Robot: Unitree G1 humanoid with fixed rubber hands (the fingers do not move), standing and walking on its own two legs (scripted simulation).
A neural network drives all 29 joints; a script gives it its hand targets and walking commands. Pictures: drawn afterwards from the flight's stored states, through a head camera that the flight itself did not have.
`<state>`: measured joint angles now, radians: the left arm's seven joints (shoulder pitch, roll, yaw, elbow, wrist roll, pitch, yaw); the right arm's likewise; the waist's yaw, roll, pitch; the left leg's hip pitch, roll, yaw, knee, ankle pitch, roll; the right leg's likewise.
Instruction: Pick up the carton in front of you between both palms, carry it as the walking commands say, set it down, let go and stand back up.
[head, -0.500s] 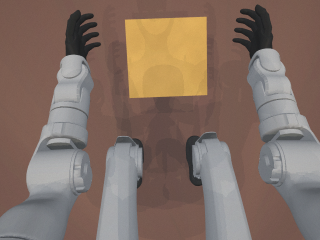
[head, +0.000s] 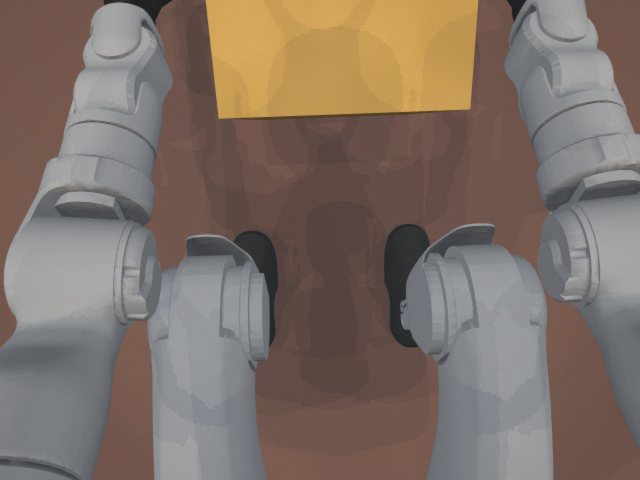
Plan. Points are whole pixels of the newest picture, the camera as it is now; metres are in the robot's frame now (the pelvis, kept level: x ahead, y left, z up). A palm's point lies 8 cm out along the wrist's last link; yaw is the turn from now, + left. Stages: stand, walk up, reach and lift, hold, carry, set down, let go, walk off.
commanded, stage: reach and lift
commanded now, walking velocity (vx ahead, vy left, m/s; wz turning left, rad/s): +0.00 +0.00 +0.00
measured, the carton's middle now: (335, 17) +0.52 -0.01 -0.25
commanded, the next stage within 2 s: none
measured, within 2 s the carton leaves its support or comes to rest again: leaves its support in 0.76 s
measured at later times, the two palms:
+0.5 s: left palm out of the picture +0.53 +0.14 -0.18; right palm out of the picture +0.53 -0.16 -0.18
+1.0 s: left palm out of the picture +0.52 +0.14 -0.08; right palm out of the picture +0.52 -0.16 -0.08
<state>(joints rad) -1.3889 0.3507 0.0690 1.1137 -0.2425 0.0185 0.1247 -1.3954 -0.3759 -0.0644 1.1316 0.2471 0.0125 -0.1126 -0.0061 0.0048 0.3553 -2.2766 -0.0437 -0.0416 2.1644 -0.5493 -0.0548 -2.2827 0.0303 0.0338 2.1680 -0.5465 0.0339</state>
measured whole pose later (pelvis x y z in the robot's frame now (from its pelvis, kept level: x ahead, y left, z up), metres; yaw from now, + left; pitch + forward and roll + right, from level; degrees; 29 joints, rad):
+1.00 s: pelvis +0.00 +0.00 +0.01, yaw +0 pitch +39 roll +0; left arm -1.17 0.14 0.27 0.82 -0.06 0.23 0.16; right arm -1.18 -0.16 -0.25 0.82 0.06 0.24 -0.13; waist -0.01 0.02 0.07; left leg -2.25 -0.10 -0.07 2.13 -0.57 -0.08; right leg -2.25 0.08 0.07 2.13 -0.56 0.07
